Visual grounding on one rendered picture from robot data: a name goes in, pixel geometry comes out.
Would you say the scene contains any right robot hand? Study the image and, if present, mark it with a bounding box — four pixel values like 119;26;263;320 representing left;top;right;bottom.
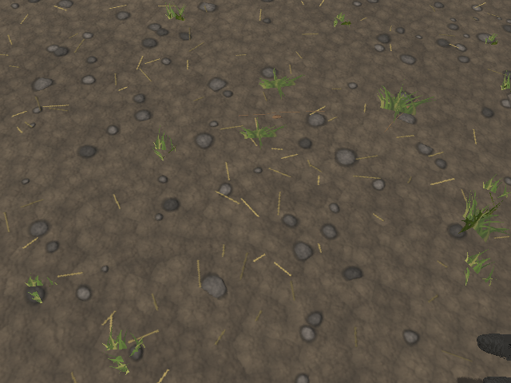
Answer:
477;334;511;383

